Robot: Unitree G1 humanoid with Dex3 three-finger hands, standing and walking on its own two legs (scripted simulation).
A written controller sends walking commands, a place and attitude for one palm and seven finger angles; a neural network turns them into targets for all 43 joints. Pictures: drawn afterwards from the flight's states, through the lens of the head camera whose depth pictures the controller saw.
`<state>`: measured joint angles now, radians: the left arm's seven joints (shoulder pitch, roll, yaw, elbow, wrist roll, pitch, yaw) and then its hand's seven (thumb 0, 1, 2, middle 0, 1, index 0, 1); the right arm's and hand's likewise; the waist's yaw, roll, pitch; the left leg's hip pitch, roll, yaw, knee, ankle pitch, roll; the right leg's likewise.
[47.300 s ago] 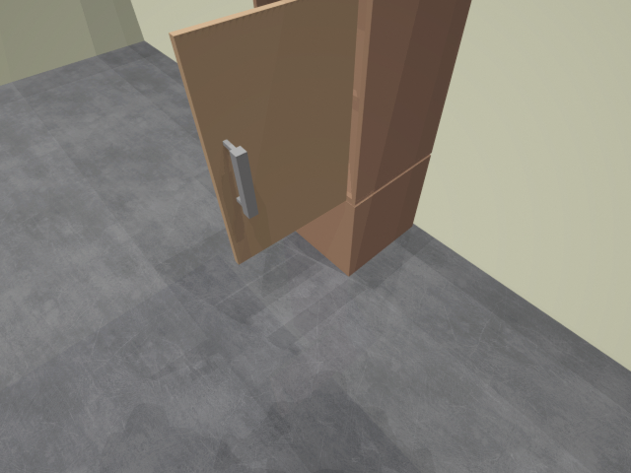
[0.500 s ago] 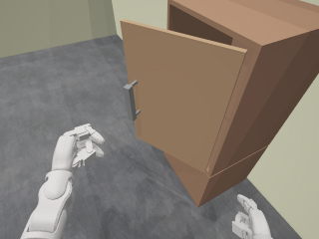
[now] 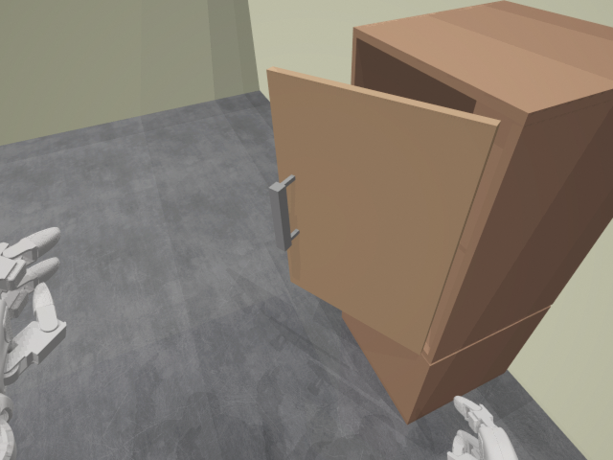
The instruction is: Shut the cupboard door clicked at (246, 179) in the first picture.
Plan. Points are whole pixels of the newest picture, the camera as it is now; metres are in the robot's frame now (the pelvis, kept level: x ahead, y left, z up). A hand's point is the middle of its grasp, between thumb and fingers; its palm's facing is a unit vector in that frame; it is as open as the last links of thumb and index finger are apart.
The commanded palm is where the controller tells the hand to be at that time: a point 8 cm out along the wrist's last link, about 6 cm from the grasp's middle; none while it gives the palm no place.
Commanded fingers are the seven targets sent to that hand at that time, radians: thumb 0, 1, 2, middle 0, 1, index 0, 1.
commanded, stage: draw the hand back to the body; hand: left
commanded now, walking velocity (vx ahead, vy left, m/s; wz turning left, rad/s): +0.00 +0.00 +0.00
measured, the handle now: (287, 213) +0.62 +0.13 -0.05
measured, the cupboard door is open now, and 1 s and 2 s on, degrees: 30 30 30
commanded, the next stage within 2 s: step back with the hand held close in 0.32 s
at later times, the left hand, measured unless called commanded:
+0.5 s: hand (103, 334) +0.19 +0.23 +0.16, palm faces +0.44 -0.79 -0.43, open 7.4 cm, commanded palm +0.14 +0.27 +0.17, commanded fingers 0.00 0.90 0.90 -0.20 -0.30 -0.20 -0.30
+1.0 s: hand (63, 361) +0.16 +0.26 +0.15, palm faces +0.37 -0.79 -0.49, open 7.4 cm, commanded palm +0.10 +0.30 +0.17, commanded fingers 0.00 0.90 0.90 -0.20 -0.30 -0.20 -0.30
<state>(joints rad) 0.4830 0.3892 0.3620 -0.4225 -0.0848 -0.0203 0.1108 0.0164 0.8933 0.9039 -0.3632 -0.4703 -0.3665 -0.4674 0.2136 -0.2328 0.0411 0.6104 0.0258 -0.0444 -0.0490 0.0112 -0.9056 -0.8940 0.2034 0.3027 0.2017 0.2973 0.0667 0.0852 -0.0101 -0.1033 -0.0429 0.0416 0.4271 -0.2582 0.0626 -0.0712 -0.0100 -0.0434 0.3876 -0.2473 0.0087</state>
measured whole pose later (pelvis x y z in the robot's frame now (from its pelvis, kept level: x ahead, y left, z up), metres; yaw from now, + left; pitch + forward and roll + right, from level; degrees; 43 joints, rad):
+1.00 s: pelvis -0.05 +0.00 -0.01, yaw -1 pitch +1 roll -1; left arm 0.56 0.45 0.41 -0.47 -0.07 -0.15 0.13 0.01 0.89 0.90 -0.21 -0.30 -0.22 -0.30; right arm 0.18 -0.24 0.01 0.53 0.02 0.04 -0.10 0.01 -0.91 -0.89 0.20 0.30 0.20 0.30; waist -0.01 0.02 -0.03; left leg -0.34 -0.02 0.06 0.57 -0.24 0.07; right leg -0.32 0.00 -0.03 0.53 -0.23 0.01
